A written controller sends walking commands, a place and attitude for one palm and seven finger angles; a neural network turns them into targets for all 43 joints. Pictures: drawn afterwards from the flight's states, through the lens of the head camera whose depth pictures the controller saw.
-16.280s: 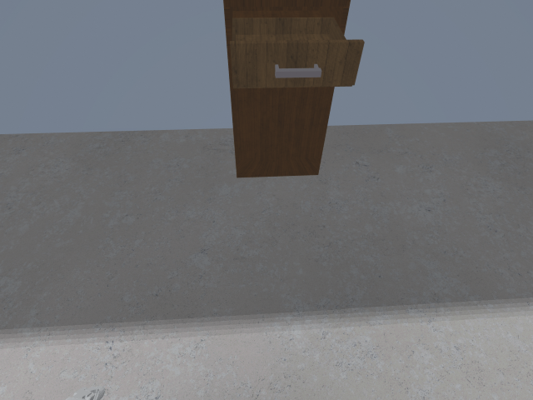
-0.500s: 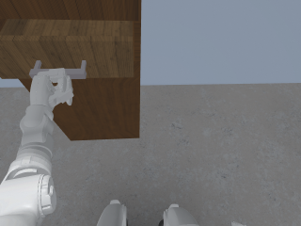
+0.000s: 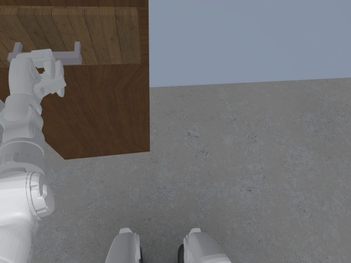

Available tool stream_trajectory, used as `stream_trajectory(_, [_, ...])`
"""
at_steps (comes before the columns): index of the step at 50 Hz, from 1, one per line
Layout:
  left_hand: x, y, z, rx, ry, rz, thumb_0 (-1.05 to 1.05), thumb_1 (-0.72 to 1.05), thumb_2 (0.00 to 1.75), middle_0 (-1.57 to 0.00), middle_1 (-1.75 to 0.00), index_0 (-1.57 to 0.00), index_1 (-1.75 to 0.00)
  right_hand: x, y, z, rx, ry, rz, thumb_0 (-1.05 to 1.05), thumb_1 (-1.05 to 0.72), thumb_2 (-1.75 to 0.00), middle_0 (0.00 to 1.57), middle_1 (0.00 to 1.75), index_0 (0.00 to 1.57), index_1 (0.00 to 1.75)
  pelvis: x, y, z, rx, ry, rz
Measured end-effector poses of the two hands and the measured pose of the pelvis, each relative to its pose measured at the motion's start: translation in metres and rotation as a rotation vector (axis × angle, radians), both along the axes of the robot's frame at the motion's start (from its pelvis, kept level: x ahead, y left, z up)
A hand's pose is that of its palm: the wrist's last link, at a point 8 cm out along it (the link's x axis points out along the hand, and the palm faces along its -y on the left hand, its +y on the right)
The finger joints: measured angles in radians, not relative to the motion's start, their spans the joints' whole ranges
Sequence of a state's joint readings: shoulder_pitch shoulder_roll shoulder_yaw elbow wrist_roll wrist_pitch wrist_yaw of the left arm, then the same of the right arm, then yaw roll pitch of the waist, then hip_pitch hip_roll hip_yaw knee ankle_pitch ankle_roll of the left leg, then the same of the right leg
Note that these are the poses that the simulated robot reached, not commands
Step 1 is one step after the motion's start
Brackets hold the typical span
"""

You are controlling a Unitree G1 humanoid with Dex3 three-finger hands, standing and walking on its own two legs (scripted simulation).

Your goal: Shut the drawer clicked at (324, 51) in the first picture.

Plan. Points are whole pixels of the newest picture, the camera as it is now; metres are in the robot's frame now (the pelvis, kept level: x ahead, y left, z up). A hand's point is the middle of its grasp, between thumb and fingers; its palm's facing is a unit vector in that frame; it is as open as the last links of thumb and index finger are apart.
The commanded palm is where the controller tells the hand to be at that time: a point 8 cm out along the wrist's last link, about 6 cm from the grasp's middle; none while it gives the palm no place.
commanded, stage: push the drawer shut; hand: left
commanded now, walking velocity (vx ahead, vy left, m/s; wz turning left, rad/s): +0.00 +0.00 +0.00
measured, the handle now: (47, 52) +0.57 +0.25 +0.08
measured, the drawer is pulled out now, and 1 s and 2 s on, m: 0.02 0.00 0.00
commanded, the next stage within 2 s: pull the fist back off the drawer in 0.52 s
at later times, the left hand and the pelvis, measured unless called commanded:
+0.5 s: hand (52, 67) +0.53 +0.24 +0.07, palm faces +0.07 -1.00 -0.04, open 3.2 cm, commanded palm +0.56 +0.25 +0.08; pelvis -0.01 +0.01 -0.01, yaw +0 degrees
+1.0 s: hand (54, 68) +0.53 +0.23 +0.07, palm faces +0.07 -1.00 -0.04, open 3.1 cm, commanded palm +0.52 +0.25 +0.08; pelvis -0.03 +0.01 -0.02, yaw +0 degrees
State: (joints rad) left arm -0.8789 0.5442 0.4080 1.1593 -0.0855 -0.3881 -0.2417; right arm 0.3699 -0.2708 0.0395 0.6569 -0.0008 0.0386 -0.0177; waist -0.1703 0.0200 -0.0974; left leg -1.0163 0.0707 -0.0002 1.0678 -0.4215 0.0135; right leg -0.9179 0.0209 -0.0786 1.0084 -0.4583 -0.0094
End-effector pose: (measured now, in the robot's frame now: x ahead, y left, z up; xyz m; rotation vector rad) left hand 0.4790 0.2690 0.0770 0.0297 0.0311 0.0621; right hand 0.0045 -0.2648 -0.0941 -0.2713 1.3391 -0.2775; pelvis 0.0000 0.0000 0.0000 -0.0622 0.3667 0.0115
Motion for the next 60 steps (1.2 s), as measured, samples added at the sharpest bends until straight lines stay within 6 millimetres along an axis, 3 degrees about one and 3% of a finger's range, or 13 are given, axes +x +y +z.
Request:
stream_trajectory(9, [0.022,0.004,0.0,-0.001,0.007,0.001,-0.02,0.68,0.87,-1.4,-1.6,-1.4,-1.6,-0.013,0.005,0.001,-0.013,0.043,-0.012,0.0,-0.91,-0.89,0.2,0.3,0.2,0.3,0.0,0.004,-0.004,-0.011,0.031,-0.001])
stream_trajectory(23, [0.029,0.019,-0.001,0.002,0.01,0.007,-0.06,0.5,0.85,-1.4,-1.6,-1.4,-1.6,-0.031,0.011,-0.001,-0.031,0.091,0.013,0.0,-0.91,-0.89,0.2,0.3,0.2,0.3,-0.01,0.008,-0.013,-0.031,0.06,0.018])
stream_trajectory(34, [0.03,0.022,0.0,0.012,0.012,0.005,-0.04,0.46,0.85,-1.4,-1.6,-1.4,-1.6,-0.042,0.013,-0.002,-0.053,0.08,0.037,0.0,-0.91,-0.89,0.2,0.3,0.2,0.3,-0.023,0.011,-0.018,-0.041,0.075,0.026])
stream_trajectory(49, [0.026,0.015,0.001,0.014,0.008,0.013,-0.02,0.53,0.87,-1.4,-1.6,-1.4,-1.6,-0.05,0.017,-0.003,-0.028,0.08,0.039,0.0,-0.91,-0.89,0.2,0.3,0.2,0.3,-0.027,0.012,-0.019,-0.039,0.068,0.022])
stream_trajectory(60, [0.02,0.004,-0.001,-0.002,0.006,0.013,-0.03,0.68,0.88,-1.4,-1.6,-1.4,-1.6,-0.034,0.018,-0.001,0.008,0.057,0.009,0.0,-0.91,-0.89,0.2,0.3,0.2,0.3,-0.014,0.011,-0.009,-0.022,0.044,0.001])
